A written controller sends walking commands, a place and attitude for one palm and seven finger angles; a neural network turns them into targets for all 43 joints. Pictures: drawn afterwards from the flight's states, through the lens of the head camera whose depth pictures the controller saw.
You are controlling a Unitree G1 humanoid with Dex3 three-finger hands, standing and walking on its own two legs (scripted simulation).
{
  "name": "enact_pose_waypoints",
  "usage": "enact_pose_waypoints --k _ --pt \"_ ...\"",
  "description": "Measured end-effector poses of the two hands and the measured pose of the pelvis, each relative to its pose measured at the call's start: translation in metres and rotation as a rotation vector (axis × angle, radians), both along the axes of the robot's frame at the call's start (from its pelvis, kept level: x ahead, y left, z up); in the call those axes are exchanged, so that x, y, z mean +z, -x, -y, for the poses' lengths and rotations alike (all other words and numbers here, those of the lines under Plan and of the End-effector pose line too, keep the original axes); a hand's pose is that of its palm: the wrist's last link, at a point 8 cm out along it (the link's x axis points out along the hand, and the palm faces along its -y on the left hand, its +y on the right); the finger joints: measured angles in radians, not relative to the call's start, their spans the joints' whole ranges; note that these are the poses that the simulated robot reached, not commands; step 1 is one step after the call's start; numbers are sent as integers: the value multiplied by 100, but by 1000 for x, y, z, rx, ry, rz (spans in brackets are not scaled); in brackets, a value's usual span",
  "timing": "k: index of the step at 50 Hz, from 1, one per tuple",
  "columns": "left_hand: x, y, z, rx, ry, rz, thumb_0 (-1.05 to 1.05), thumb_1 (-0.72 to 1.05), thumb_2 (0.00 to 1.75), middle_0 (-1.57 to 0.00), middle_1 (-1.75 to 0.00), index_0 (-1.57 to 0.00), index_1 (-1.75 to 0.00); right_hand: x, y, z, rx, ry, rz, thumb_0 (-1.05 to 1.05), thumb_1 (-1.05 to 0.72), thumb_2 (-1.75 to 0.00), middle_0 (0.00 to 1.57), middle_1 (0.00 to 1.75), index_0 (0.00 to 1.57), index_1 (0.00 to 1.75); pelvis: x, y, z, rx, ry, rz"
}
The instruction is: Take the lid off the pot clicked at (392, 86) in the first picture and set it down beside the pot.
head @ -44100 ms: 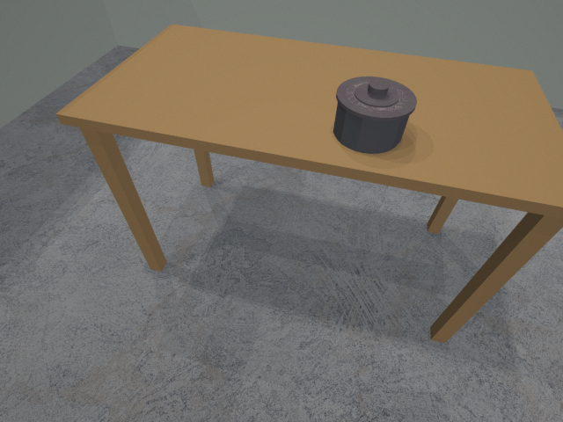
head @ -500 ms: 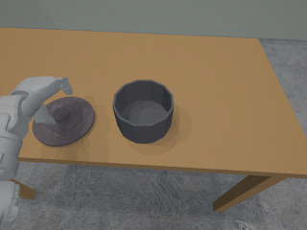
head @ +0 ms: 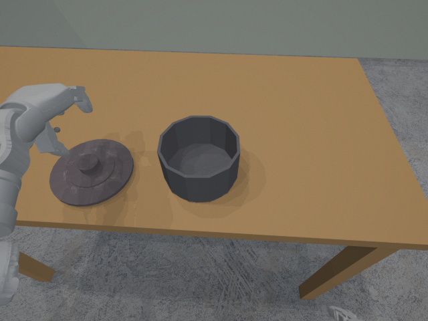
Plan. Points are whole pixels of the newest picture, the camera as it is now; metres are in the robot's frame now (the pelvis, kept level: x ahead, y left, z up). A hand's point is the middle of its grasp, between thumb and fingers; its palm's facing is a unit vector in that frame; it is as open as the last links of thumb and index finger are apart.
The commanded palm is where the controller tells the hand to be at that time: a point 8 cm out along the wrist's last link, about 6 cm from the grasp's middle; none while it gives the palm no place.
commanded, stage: raise the empty hand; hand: left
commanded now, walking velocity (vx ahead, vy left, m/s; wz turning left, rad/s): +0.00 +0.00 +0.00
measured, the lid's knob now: (88, 163) +0.42 +0.28 +0.02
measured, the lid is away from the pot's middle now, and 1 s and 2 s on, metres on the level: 0.24 0.24 0.24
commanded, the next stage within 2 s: draw the hand back to the body in 0.42 s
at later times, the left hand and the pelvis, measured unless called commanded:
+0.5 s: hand (55, 115) +0.42 +0.28 +0.17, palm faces -0.31 -0.05 -0.95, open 11.1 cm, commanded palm +0.41 +0.28 +0.23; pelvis +0.00 -0.01 +0.00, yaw +0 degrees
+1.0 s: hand (46, 136) +0.37 +0.28 +0.17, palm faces -0.25 -0.05 -0.97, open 11.0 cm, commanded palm +0.34 +0.27 +0.23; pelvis +0.00 -0.02 +0.00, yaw +1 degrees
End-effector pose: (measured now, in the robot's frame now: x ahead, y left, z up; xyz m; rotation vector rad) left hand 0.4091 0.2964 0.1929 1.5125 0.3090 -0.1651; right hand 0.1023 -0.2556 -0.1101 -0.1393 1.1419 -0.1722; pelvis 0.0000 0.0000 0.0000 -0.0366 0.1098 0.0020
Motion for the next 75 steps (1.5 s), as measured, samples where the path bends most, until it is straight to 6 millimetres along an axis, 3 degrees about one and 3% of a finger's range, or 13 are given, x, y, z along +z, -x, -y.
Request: enact_pose_waypoints --k 18,27,33,41,51,56,60,67,75 --pt "43 -5 14 14 -28 52 0 -3 71 -39 -82 -39 -81 3 -11 7 21 -13 38 0 -91 -90 20 30 20 30 2 0 7 4 -6 11" --pt "30 -3 19 35 -35 -16 0 -3 71 -39 -82 -38 -81 3 -13 12 30 -10 31 0 -91 -90 20 30 20 30 2 2 12 6 -8 12" --pt "36 -2 20 11 -19 32 0 -3 71 -39 -82 -39 -81 5 -13 15 24 -5 44 0 -91 -90 20 30 20 30 2 2 15 0 -10 12" --pt "26 18 23 10 -23 9 0 -3 71 -39 -82 -38 -81 3 -21 13 43 -30 65 0 -91 -90 20 30 20 30 2 1 15 2 -11 26" --pt "30 51 16 27 -15 45 0 -3 71 -39 -82 -39 -81 9 -46 1 106 -49 136 0 -91 -90 20 30 20 30 3 6 17 10 -13 44" --pt "26 71 38 -34 706 430 0 -4 71 -39 -82 -39 -81 17 -54 -9 130 -26 236 1 -91 -90 20 30 20 30 3 4 20 -12 -18 91" --pt "15 76 43 37 1018 636 0 -3 71 -39 -81 -39 -81 24 -55 -9 127 10 268 1 -91 -90 20 30 20 30 4 -3 29 -24 -18 114" --pt "41 85 37 89 1120 875 0 4 73 -37 -77 -37 -76 25 -54 12 91 40 307 1 -90 -90 20 30 20 30 4 -15 36 -36 -10 123" --pt "29 104 38 144 1105 859 0 21 76 -34 -68 -33 -68 18 -56 37 67 60 273 1 -91 -90 20 30 20 30 3 -21 43 -38 -11 114"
